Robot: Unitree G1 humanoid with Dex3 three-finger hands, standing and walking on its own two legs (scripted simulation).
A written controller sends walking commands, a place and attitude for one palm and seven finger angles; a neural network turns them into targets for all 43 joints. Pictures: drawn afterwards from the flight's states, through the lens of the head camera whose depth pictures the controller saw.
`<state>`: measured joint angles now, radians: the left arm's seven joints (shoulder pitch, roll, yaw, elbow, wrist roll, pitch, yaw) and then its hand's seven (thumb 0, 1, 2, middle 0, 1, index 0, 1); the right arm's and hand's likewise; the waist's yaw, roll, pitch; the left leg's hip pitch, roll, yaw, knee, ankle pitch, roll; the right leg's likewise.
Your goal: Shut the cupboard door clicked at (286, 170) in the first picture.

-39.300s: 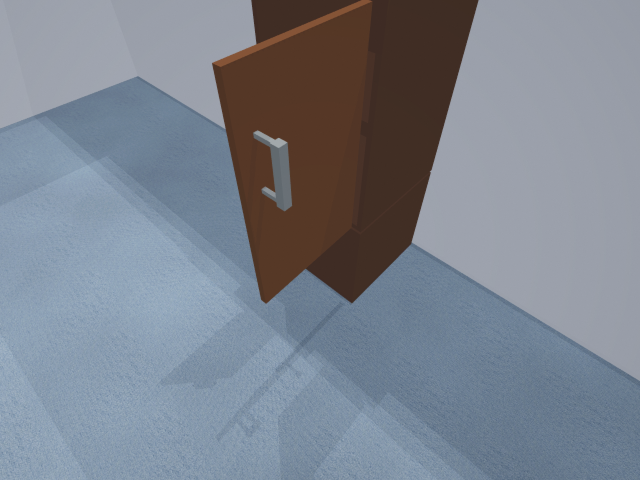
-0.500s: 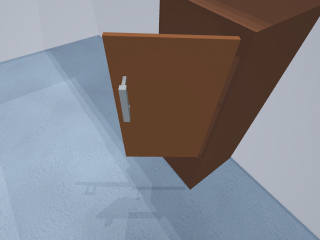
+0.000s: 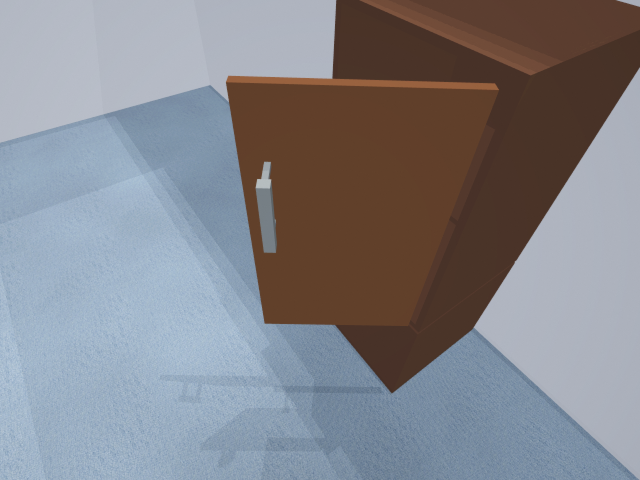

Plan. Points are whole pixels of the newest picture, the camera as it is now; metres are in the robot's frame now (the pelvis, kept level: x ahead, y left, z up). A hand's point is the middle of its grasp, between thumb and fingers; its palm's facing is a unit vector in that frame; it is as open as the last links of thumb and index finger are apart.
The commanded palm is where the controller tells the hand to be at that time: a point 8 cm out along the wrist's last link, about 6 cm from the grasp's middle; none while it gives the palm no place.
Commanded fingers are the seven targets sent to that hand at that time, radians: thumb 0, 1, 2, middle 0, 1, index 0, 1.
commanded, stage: shuffle to correct the standing spot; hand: left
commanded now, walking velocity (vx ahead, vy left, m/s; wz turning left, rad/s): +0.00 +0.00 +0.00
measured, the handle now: (268, 209) +0.48 +0.11 +0.06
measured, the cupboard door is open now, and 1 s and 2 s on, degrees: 54 54 54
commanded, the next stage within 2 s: come to a stop and stand still in 0.74 s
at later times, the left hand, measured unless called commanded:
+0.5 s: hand out of the picture +0.00 +0.13 -0.18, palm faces +0.04 -0.98 -0.18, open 7.4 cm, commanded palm none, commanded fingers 0.00 0.90 0.90 -0.20 -0.30 -0.20 -0.30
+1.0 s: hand out of the picture +0.11 +0.08 -0.18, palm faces +0.05 -0.97 -0.25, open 7.3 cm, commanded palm none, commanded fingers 0.00 0.90 0.90 -0.20 -0.30 -0.20 -0.30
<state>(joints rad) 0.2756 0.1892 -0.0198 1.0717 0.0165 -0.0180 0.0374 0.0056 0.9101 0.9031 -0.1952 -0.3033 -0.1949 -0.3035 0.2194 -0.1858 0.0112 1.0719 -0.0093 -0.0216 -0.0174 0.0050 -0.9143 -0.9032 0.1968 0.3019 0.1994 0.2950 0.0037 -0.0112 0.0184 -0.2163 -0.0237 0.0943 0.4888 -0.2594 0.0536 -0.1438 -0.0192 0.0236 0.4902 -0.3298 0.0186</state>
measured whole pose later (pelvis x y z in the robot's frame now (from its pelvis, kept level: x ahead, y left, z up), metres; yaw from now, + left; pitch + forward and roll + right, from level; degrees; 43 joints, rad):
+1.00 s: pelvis +0.06 -0.12 -0.01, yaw +2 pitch +2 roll +0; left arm 0.21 0.22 0.06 0.98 0.03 -0.01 0.01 0.01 0.92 0.90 -0.19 -0.30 -0.19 -0.30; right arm 0.30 -0.16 -0.04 1.04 -0.03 0.02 -0.03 0.00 -0.91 -0.90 0.20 0.30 0.20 0.30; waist -0.02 -0.01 0.04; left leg -0.31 0.11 0.06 0.67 -0.42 -0.04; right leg -0.33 -0.09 -0.04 0.58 -0.26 0.05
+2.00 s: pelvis +0.03 -0.09 +0.00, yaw +2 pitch -2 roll -1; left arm 0.32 0.17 -0.02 1.00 0.02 0.01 0.04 0.01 0.91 0.90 -0.20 -0.30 -0.20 -0.30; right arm 0.24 -0.18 -0.02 1.05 -0.01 0.01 0.00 0.00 -0.91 -0.90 0.20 0.30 0.20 0.30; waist -0.01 -0.01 0.04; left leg -0.23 -0.05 0.15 0.48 -0.22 0.11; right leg -0.20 -0.06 0.01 0.48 -0.24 0.06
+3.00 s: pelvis +0.02 -0.14 -0.09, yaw +9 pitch +10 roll -4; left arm 0.58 0.27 0.11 -0.12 -0.28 -0.48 -0.27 0.02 0.90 0.90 -0.54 -0.67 -0.53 -0.67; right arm 0.18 -0.27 0.01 0.46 0.03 -0.28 -0.04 0.01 -0.90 -0.90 0.20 0.30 0.20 0.30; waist 0.06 0.01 -0.14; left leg -0.88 -0.03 -0.05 1.20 -0.49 0.05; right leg -0.78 0.05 -0.14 1.13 -0.52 -0.06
